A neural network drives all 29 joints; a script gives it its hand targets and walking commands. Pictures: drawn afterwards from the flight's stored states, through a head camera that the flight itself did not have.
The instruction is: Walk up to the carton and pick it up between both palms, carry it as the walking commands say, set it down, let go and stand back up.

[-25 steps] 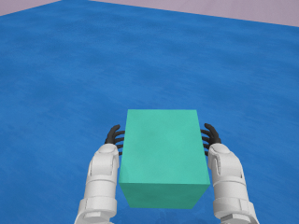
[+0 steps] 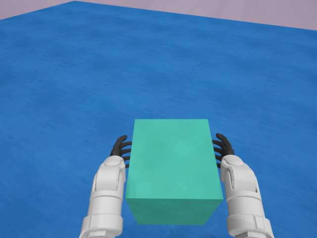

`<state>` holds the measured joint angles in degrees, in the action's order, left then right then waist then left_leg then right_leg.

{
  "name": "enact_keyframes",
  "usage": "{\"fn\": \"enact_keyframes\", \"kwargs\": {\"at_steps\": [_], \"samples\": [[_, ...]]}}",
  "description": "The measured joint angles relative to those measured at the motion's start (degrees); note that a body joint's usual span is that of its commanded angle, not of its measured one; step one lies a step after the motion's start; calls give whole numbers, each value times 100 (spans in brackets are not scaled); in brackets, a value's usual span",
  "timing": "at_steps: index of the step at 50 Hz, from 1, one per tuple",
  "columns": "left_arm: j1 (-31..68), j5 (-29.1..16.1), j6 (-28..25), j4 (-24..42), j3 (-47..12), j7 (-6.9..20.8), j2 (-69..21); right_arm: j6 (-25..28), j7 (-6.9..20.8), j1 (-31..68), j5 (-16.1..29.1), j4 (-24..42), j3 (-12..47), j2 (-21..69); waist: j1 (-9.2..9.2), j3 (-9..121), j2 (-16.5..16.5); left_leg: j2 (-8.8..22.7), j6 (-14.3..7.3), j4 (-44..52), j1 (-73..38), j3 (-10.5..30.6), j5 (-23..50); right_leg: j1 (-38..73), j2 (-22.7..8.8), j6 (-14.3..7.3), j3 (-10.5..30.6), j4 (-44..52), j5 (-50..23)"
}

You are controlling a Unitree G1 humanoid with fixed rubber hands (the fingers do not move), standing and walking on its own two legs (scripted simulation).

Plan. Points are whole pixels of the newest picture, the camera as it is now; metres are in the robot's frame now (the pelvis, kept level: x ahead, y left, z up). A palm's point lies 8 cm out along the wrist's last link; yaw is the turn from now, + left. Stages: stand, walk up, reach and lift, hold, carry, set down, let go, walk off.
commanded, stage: reach and lift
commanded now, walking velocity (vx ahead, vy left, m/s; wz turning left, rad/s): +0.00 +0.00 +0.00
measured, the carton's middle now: (170, 174) +0.29 +0.00 -0.02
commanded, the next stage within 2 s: hold in 0.18 s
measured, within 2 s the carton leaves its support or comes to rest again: neither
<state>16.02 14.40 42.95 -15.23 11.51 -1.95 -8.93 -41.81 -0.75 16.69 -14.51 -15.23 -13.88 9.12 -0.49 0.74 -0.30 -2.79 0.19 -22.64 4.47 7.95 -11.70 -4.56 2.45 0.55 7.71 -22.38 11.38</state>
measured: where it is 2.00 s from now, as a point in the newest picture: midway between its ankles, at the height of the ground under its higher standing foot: outside the picture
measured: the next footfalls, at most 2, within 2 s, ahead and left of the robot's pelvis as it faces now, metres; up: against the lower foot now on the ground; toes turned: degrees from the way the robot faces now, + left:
right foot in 2.00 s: -0.01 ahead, +0.03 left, +0.00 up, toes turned -12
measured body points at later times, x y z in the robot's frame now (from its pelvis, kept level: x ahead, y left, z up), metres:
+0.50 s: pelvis -0.01 +0.00 +0.00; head -0.07 +0.01 +0.44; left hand +0.29 +0.15 +0.04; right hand +0.29 -0.15 +0.05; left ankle +0.02 +0.12 -0.74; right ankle +0.02 -0.13 -0.74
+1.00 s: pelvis -0.01 +0.00 +0.00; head -0.06 +0.00 +0.44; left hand +0.29 +0.14 +0.04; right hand +0.29 -0.15 +0.05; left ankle +0.02 +0.12 -0.74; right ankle +0.02 -0.13 -0.74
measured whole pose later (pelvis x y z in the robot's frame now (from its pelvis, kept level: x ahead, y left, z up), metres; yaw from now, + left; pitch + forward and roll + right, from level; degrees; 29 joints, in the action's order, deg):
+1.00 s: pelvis -0.01 +0.00 +0.00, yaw +0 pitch -7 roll +0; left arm 15.3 14.1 44.2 -14.8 10.1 -2.4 -8.8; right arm -43.2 -0.3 15.5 -14.8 -14.0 -13.4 8.8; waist -0.5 0.9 -0.1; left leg -2.8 0.3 -23.8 4.7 7.7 -11.8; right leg -4.9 2.4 0.4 7.3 -24.0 11.8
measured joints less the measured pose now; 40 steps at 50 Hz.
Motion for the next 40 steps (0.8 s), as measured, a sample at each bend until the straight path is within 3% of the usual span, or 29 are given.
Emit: {"fn": "enact_keyframes", "kwargs": {"at_steps": [33, 40], "samples": [[95, 31, 27, -152, 58, -1, -26, -68, 45, 81, -92, -82, -120, 21, 51, -32, -10, -42, -26, -232, 104, -12, -39, -69, -27, 38, -41, -189, 41], [-64, -14, 65, 23, -159, -45, 12, -72, 59, -111, -31, 104, 15, -30, 30, -15, 4, -22, -22, -115, 63, -38, -3, -47, -23, 27, -18, -91, 3]]}}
